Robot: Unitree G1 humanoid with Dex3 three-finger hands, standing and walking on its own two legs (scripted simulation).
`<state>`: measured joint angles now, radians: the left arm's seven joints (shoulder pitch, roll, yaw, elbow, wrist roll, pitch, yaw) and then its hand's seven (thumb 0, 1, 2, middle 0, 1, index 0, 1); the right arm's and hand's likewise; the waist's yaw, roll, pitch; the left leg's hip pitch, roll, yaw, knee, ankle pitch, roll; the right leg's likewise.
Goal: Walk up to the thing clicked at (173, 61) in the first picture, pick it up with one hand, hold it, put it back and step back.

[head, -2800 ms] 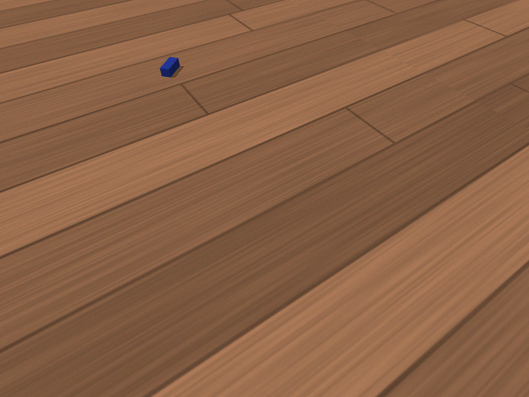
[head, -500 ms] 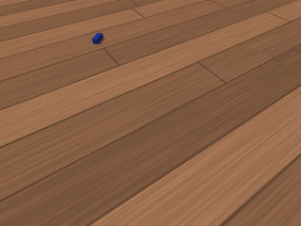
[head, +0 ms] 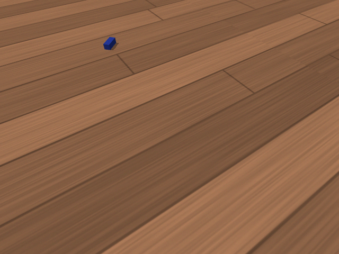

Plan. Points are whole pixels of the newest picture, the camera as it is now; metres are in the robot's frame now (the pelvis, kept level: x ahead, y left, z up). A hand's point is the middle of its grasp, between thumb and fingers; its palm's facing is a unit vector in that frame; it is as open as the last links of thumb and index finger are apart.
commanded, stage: stand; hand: left
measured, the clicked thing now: (109, 43) +2.31 +0.75 -0.75
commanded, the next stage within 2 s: walk up in 0.92 s
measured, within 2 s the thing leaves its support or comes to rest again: neither
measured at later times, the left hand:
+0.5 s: hand out of the picture +0.07 +0.25 -0.16, palm faces -0.02 -0.94 -0.34, open 7.4 cm
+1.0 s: hand out of the picture +0.07 +0.26 -0.15, palm faces +0.03 -0.94 -0.33, open 7.4 cm
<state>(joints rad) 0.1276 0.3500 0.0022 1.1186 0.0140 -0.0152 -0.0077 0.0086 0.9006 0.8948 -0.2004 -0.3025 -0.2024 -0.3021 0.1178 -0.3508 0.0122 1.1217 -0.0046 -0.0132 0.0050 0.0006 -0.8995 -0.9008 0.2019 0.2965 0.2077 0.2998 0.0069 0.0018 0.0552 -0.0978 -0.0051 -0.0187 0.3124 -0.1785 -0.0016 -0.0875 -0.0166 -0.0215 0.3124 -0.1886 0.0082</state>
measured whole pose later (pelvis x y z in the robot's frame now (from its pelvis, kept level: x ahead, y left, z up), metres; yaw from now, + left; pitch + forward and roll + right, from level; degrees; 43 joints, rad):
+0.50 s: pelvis +0.00 +0.00 +0.00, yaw +0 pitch -2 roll +0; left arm 0.12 0.35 0.00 1.12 0.01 -0.02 -0.01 0.01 0.90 0.89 -0.20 -0.30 -0.20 -0.30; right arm 0.12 -0.35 0.01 1.12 0.00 -0.01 0.00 0.00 -0.90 -0.90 0.20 0.30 0.21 0.30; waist 0.01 0.00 0.05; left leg -0.10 0.00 -0.02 0.31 -0.18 0.00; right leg -0.09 -0.02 -0.02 0.31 -0.19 0.01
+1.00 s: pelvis +0.01 +0.00 +0.00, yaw +2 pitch -1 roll -1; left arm 0.16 0.36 0.04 1.07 0.03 -0.04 -0.05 0.01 0.90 0.89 -0.20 -0.30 -0.20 -0.30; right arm 0.17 -0.38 -0.03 1.09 -0.03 -0.01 0.05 0.00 -0.90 -0.90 0.20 0.30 0.21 0.30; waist 0.01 0.02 0.01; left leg -0.21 0.00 -0.03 0.54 -0.39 0.03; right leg -0.12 -0.02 -0.07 0.40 -0.34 -0.02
